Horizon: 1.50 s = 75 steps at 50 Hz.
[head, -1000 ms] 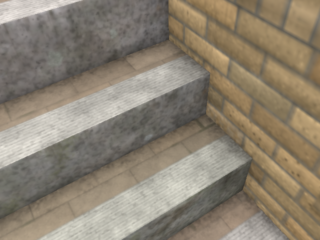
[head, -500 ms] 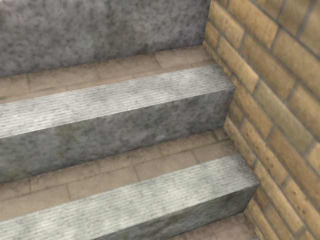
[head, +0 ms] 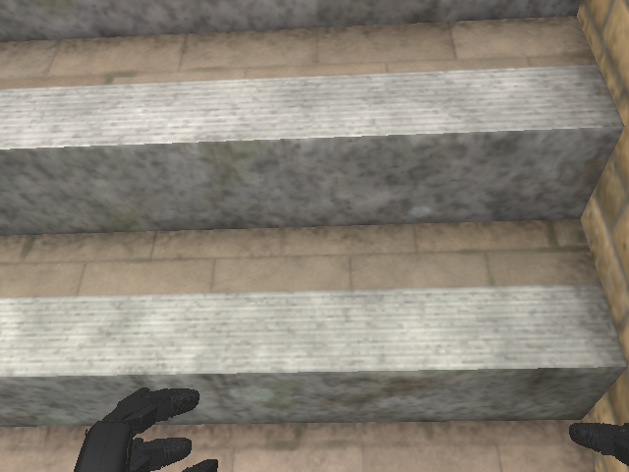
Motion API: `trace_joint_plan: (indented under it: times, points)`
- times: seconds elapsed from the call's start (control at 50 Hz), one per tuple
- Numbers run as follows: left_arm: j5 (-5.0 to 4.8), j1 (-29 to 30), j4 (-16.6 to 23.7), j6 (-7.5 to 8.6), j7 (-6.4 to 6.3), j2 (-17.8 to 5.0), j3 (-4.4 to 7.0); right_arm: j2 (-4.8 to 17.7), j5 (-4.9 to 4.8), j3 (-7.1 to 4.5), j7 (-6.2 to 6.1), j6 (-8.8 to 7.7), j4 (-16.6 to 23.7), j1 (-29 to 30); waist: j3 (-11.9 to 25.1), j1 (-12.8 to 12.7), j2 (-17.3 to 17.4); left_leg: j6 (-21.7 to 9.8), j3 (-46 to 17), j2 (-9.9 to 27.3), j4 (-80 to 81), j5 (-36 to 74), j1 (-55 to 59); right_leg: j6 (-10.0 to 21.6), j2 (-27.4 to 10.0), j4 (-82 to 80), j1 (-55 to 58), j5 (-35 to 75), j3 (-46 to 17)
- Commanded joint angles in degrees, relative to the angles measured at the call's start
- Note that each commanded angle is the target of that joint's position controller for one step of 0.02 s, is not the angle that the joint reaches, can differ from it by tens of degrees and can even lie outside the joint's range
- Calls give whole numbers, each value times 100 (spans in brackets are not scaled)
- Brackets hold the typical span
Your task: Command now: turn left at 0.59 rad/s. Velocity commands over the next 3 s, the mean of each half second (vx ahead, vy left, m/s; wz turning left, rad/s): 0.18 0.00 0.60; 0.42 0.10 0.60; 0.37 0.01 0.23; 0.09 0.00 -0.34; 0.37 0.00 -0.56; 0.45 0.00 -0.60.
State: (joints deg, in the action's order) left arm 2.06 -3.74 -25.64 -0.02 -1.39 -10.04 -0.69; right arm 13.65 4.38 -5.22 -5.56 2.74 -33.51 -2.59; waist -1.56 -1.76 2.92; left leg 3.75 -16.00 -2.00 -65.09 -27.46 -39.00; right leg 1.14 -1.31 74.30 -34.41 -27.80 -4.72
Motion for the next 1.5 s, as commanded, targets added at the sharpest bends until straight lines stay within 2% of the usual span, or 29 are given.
trace_joint_plan:
  times: [0.02, 0.06, 0.1, 0.14, 0.18, 0.22, 0.26, 0.28, 0.36, 0.42, 0.44, 0.48, 0.5, 0.54, 0.56, 0.58, 0.64, 0.74, 0.96, 1.06, 1.1, 1.16, 1.18, 1.2, 1.22, 1.26, 1.32, 1.38, 1.5]
  points:
    - [-114, -1810, -416, 192, -137, -910, 121, -147, -196, -106, 143, 141, 984, 959, 953, -577, -3025, -11, 1410, -1371, -2262, -649, -1440, 64, -839, -4936, 3440, 5518, -1153]
    - [-158, -977, 37, 12, -417, -826, 87, -330, 79, 48, 235, -74, 707, 189, 1530, 168, -2421, 297, 731, -1106, -5254, -1241, -2620, 100, -1071, -3394, 4300, 7639, -1044]
    - [199, 26, 188, -31, -720, -967, 242, 184, -134, 59, 462, -60, 740, -212, 623, 863, -1733, 216, 639, -294, -2973, -283, -1573, 622, -1294, -3768, 2496, 5832, -1638]
    - [210, 261, 187, 157, -629, -968, 326, 443, -161, -42, 601, 109, 501, -460, 274, 839, -666, -14, 1473, -299, -1342, -37, -404, 853, -1319, -3606, 1677, 5430, -1350]
    - [-45, 331, -41, 238, -524, -836, 315, 361, -220, 31, 539, 118, 177, -1309, 672, 1107, -511, -702, 2356, -682, 2495, 449, 1547, 108, -232, -2111, 1719, 5715, 427]
    - [-97, 350, -322, 152, -264, -340, 242, 348, -284, -53, 464, -9, -353, -1642, 1153, 1061, 463, -1742, 1478, -344, 3352, 2195, 3518, 31, 625, 2484, -335, 566, 699]
    - [49, 425, 415, 194, -192, 99, 78, 1199, 117, -220, 400, -217, -123, -1295, 1574, 568, 402, -2717, -2199, 1416, 4050, 1507, 3752, -122, 729, 5507, -2620, 927, -248]
    - [100, 634, 649, 122, -162, 60, 26, 916, 66, -130, 297, -304, -97, -1155, 1143, 426, 85, -2631, -2789, 1419, 4554, -543, 2737, -253, 562, 5808, -2738, 944, -481]
    - [72, -193, 400, -328, -78, -293, 91, 563, -196, 184, 149, -595, -10, -419, -155, -299, -650, -2044, -1384, 840, 4072, -499, 701, -412, 115, 3954, -1932, 1206, -506]
    - [-83, 75, 707, -352, -256, -13, -47, 1034, -148, 54, 83, -707, 69, -172, 445, -276, -718, -2128, -1010, 752, 4217, 847, 347, -294, 80, 2895, -653, 865, -237]
    - [-151, -566, 611, -305, -275, -20, -157, 1130, -89, 1, 134, -620, 127, 546, 452, -841, -669, -1679, -102, 431, 4245, 769, -283, -32, -280, -72, 769, 327, -195]
    - [-403, -1308, 231, -312, -222, -24, -130, 784, -241, -67, 264, -262, -206, 287, 350, -1018, -396, -1373, 365, -343, 3255, 206, -763, -169, 291, -4005, 2837, 437, 790]
    - [-436, -1627, -93, -332, -281, -194, 45, 415, -65, -6, 330, -256, -338, 55, 494, -935, -75, -1373, 358, -532, 2386, 16, -263, -179, 443, -4338, 2908, 472, 1264]
    - [-270, -1600, -110, -53, -377, -195, -29, -299, -42, 109, 626, -575, -267, -67, 1034, -577, -1235, -517, -48, -939, -1624, 412, -1082, -23, -997, -4628, 3645, 3216, -1928]
    - [-45, -764, 246, 25, -560, -1311, 359, 88, 69, -18, 815, -545, -67, -1157, 2033, 158, -2290, -432, 45, -521, -2772, 802, -1553, 824, -2629, -6235, 3300, 0, -5390]
    - [-196, 305, 282, 63, -581, -1107, 433, 361, 117, -120, 804, -363, 142, -465, 973, 489, -1752, -211, 119, -123, -4158, 1953, -2192, 1037, -2461, -6227, 2359, -3172, -5335]
    - [-259, -672, -619, 187, -390, -885, 499, 328, 60, -51, 961, -123, 291, 143, -224, 231, 111, -200, 92, -332, -4570, 3087, -2414, 208, -1599, -5052, 1404, -1119, -2357]
    - [-212, -1216, -1179, 337, -286, -822, 523, -5, -230, 73, 1014, -213, -95, -163, 186, 115, -961, -252, 274, -554, -4386, 2826, -2476, 155, -1427, -4947, 2230, -28, -935]
    - [-60, -1740, -1594, 697, -150, -1071, 590, 73, -63, 24, 848, -25, 484, 627, -343, -89, -1205, -394, 278, 252, -3430, 2464, -3539, 428, -2498, -5613, 3300, -634, -108]
    - [0, -1433, -1453, 643, -67, -1141, 573, 52, -230, 68, 1036, -75, 568, 986, -672, -250, -1337, -529, 1262, 737, -369, 1801, -2367, 267, -2359, -6307, 3255, 537, 1083]
    - [-146, -1300, -1329, 405, -16, -1151, 528, 193, -527, 97, 1167, -150, 310, 866, -184, -349, -1334, -608, 2542, 567, 1956, 871, 316, 308, -1658, -6607, 2623, 775, 1709]
    - [-381, -1105, -1458, 252, 150, -1448, 619, 343, -358, -154, 981, -561, -400, -1983, 1020, 1404, -1289, -808, 2203, 240, 4276, 3357, 3502, 282, -1226, -3495, 2830, 4884, 1739]
    - [-323, -939, -1258, 396, 136, -1258, 648, 565, -133, -189, 999, -604, -604, -2322, 1064, 1457, -902, -10, 2206, 285, 4076, 3868, 4179, 228, -926, -2322, 1953, 3709, 1422]
    - [-632, -1650, -925, 384, 196, -261, 494, 1653, 62, -297, 843, -559, -619, -2603, 2297, 796, 1696, -59, -262, 2412, 3548, 7533, 6325, -284, 48, 371, -255, -239, 1094]
    - [-511, -1638, -1337, 369, 40, -471, 486, 1722, -176, -371, 567, -486, -498, -3155, 3576, 1400, 1409, -128, -702, 2262, 3358, 10286, 6893, -171, 425, 1894, -152, 124, -279]
    - [-322, -845, -1339, 309, 93, -275, 396, 1160, -67, -126, 379, -491, -867, -2301, 2474, 760, 352, -989, 155, 1673, 3111, 7809, 6340, -171, 267, 2735, -1102, 970, -26]
    - [-146, -713, -1539, 156, 277, -118, 244, -181, -360, 402, 363, -658, -1319, -2220, 1489, 304, 881, -842, 281, 1210, 3388, 6786, 4700, -105, 252, 2591, -512, 1295, 286]
    - [-199, -251, -1524, 31, 213, -89, 165, -32, -346, 365, 384, -942, -1397, -2311, 1421, 213, 746, -1171, 91, 1415, 4082, 6271, 4382, -165, 439, 2603, -536, 1132, 428]
    - [-5, -22, -1547, -416, 1, -32, 35, -261, -357, 549, 253, -891, -1310, -1669, 507, -70, 78, -1696, -330, 1613, 5145, -482, 1325, 4, 224, 3730, -470, 1697, 443]
